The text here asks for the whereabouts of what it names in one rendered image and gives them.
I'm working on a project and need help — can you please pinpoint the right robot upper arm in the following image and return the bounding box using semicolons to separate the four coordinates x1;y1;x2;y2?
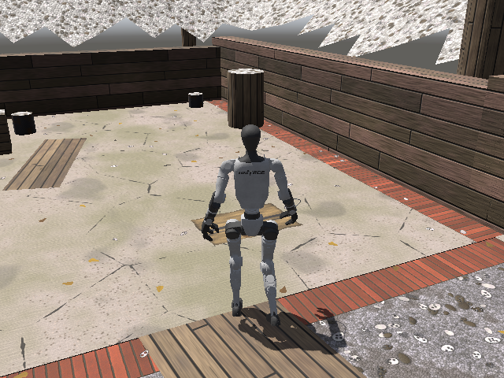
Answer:
268;158;291;201

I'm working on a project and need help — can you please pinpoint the left robot shin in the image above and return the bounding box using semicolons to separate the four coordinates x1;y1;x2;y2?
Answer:
229;256;241;306

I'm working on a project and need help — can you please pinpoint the left robot upper arm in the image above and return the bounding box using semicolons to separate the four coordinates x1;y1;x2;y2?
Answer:
213;159;235;204

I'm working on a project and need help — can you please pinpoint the right robot hand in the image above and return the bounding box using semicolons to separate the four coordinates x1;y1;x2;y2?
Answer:
280;211;298;225

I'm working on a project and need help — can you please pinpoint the left robot forearm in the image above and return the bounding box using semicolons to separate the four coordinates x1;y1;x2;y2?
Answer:
204;191;221;225

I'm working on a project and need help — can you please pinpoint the robot shin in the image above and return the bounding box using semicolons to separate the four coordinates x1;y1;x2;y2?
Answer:
229;256;241;306
263;261;277;316

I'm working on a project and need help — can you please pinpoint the left robot hand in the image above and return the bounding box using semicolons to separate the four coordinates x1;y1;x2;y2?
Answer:
201;221;219;241

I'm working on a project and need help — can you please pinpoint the right robot shin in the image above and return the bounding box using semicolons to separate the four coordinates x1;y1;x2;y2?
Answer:
263;261;277;316

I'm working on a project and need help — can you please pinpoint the right robot forearm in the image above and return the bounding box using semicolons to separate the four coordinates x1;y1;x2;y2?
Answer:
283;188;297;215

